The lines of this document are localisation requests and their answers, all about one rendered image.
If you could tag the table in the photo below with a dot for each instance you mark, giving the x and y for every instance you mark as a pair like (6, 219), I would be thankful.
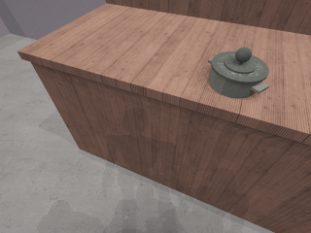
(130, 80)

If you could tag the pot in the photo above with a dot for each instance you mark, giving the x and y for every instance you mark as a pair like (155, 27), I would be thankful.
(234, 90)

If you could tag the knob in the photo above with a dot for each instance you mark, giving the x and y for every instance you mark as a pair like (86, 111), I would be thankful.
(243, 55)

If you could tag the lid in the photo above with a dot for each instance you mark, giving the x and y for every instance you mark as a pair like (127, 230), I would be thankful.
(226, 66)

